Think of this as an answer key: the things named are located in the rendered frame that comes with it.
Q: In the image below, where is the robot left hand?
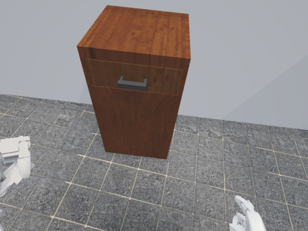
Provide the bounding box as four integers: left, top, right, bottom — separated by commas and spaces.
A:
0, 136, 35, 198

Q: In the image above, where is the handle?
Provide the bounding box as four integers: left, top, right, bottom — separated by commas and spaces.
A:
117, 76, 147, 91

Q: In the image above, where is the cabinet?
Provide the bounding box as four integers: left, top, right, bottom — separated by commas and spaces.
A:
77, 5, 191, 159

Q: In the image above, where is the drawer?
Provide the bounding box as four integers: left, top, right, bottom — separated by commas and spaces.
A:
86, 58, 182, 95

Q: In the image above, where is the robot right hand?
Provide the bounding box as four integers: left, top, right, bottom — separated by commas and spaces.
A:
229, 195, 266, 231

